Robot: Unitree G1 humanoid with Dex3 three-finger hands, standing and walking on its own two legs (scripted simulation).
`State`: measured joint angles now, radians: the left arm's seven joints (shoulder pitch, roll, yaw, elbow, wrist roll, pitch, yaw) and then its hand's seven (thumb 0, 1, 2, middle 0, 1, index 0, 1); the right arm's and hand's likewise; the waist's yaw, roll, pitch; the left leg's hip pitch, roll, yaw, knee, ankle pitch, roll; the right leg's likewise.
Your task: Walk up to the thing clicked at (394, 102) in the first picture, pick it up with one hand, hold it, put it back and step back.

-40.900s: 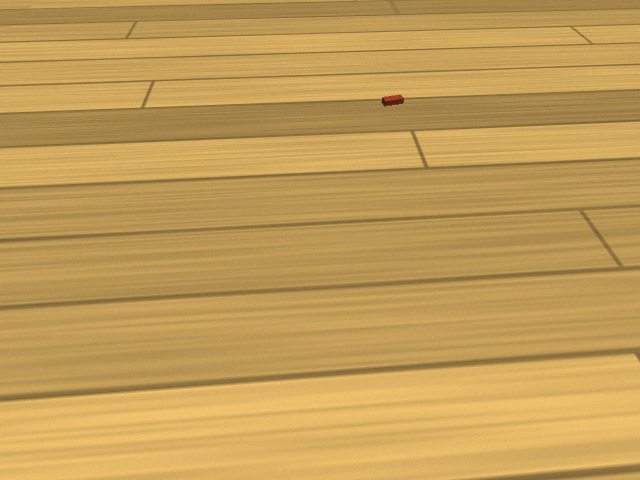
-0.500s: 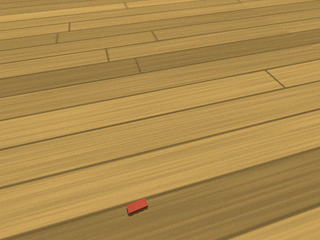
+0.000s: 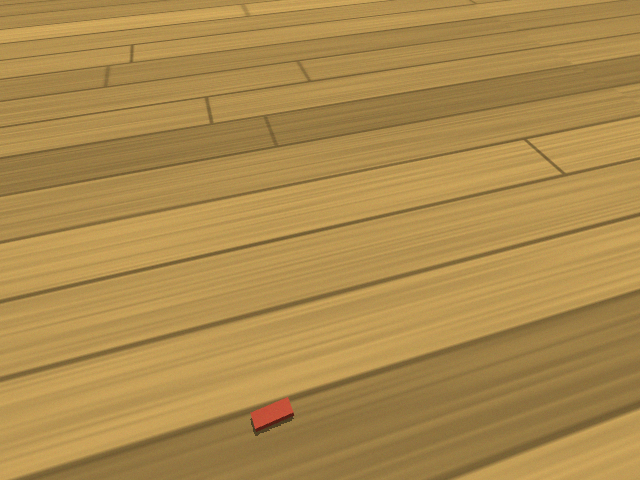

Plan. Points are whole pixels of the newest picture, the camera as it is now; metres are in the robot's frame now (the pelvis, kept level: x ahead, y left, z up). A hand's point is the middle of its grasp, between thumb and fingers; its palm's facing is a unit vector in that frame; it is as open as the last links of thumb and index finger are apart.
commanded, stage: stand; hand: left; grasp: from above
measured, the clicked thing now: (272, 414) +0.46 +0.18 -0.77
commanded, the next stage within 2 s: step back in 0.56 s
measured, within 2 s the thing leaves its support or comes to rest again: neither
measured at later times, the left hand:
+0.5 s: hand out of the picture +0.07 +0.25 -0.16, palm faces -0.01 -0.94 -0.33, open 7.3 cm
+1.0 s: hand out of the picture +0.08 +0.31 -0.18, palm faces -0.04 -0.92 -0.39, open 7.3 cm
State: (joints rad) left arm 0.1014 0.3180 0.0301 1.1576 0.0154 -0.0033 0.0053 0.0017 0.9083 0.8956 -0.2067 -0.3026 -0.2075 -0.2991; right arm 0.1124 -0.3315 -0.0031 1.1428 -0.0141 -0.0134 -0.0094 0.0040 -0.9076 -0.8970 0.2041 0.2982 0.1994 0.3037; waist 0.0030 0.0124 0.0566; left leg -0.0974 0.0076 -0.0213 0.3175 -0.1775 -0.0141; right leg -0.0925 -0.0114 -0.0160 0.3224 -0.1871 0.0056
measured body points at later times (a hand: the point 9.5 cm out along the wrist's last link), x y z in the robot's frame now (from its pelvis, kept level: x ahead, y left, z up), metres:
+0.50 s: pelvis +0.00 +0.00 +0.00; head +0.02 +0.00 +0.45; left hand +0.07 +0.30 -0.14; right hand +0.07 -0.30 -0.14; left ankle +0.00 +0.13 -0.75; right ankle -0.01 -0.12 -0.75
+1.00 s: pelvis -0.07 +0.04 -0.03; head +0.00 +0.06 +0.42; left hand +0.08 +0.35 -0.15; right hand +0.00 -0.28 -0.14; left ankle -0.01 +0.13 -0.75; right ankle -0.07 -0.11 -0.69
